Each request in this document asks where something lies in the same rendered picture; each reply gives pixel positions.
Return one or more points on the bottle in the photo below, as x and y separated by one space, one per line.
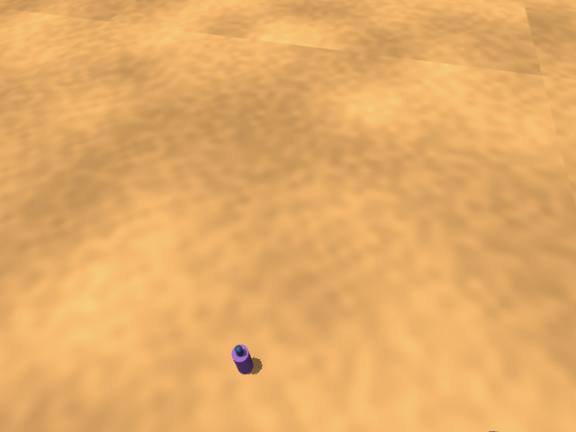
242 359

